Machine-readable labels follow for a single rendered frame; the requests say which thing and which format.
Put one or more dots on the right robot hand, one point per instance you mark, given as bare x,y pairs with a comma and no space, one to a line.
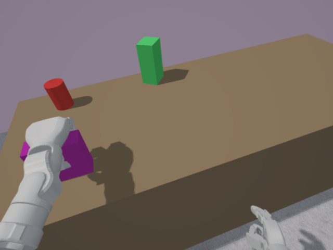
260,237

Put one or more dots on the left robot hand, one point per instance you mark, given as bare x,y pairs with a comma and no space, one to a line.
54,130

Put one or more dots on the sponge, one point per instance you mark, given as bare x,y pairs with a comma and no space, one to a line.
75,152

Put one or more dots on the robot left forearm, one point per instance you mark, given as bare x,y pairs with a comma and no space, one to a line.
22,225

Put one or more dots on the table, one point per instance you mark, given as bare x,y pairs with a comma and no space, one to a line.
181,162

